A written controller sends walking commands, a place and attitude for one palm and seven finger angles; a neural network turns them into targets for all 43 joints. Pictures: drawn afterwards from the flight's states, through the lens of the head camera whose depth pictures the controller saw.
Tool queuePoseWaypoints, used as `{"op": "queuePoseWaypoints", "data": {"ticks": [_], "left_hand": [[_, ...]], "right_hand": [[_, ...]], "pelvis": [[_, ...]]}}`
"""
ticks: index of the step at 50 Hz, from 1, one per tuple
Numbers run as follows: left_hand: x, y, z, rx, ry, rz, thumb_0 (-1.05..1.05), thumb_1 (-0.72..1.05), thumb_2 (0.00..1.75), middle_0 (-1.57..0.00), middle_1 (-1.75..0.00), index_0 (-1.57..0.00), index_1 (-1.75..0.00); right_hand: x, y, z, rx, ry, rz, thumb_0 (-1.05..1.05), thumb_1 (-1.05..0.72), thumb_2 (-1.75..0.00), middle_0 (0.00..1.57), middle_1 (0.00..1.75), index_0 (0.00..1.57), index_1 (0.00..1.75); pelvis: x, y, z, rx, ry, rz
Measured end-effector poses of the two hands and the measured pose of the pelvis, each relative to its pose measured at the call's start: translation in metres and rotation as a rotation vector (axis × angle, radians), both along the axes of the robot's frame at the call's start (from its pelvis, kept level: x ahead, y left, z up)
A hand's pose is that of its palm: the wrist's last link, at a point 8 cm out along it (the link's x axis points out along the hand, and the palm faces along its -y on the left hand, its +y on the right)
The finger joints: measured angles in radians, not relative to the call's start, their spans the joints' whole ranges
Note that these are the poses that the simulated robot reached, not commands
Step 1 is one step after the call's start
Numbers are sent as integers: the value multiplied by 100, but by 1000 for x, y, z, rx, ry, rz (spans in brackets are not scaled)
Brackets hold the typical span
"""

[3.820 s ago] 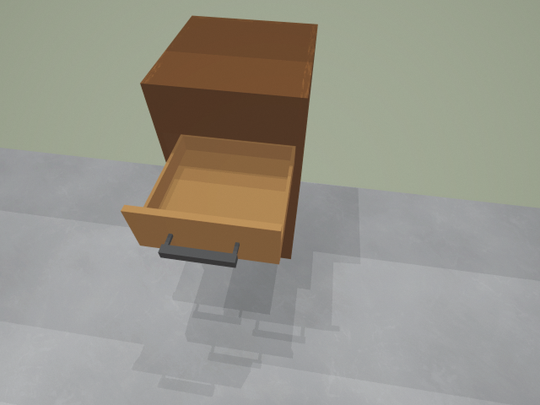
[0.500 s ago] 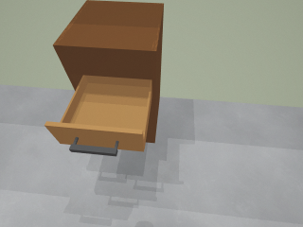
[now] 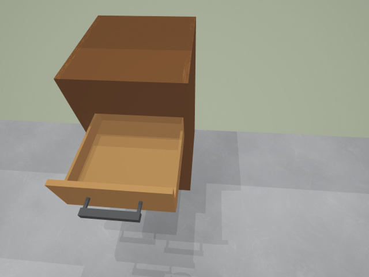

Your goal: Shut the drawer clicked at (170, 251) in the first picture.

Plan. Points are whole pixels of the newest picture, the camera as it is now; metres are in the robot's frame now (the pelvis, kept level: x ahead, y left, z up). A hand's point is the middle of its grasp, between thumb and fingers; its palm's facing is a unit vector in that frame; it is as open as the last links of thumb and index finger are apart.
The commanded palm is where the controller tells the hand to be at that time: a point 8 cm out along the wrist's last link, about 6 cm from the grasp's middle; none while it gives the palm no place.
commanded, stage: come to a stop and stand still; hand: left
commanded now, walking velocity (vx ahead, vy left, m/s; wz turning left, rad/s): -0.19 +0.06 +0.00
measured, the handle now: (111, 208) +0.33 +0.25 -0.22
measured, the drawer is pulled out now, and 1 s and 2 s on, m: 0.30 0.30 0.30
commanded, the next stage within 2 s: look again from close up in 0.60 s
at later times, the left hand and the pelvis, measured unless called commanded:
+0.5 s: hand out of the picture +0.01 +0.18 -0.16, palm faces +0.02 -0.97 -0.23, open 7.3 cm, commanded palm none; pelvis -0.02 +0.00 +0.01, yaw +0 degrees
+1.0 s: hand out of the picture +0.02 +0.20 -0.17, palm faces +0.00 -0.98 -0.21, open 7.4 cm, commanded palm none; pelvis -0.01 +0.03 +0.00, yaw +0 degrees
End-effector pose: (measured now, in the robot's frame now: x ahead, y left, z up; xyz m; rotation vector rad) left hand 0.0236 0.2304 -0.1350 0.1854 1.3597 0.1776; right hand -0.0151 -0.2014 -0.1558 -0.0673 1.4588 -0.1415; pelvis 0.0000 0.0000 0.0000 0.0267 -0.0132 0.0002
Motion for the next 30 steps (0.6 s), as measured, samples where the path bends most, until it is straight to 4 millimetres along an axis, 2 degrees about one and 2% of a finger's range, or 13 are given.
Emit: {"op": "queuePoseWaypoints", "data": {"ticks": [4,8,15,22,30], "left_hand": [[10,-5,3,14,-2,-14,1,93,90,-20,-30,-20,-30],[15,-7,3,18,-19,-21,1,93,90,-20,-30,-20,-30],[13,-5,0,10,-58,-13,1,92,90,-20,-30,-20,-30],[-3,-1,4,-1,-61,-11,1,93,90,-20,-30,-20,-30],[-43,-3,3,-21,33,5,1,92,90,-20,-30,-20,-30]], "right_hand": [[12,-15,2,-21,-26,-21,3,-93,-89,21,30,20,30],[22,-28,3,-46,-54,-17,2,-93,-89,20,30,20,30],[25,-38,8,-82,-94,4,1,-92,-89,20,30,19,30],[8,-22,11,-49,-92,28,1,-91,-89,20,30,19,30],[-33,-3,11,-10,0,8,1,-92,-89,20,30,20,30]], "pelvis": [[4,-5,2,-1,7,-12],[0,-8,1,-3,5,-15],[-11,-5,0,-9,-15,-6],[-22,-1,5,-13,-17,-8],[-22,4,7,-15,-9,-11]]}}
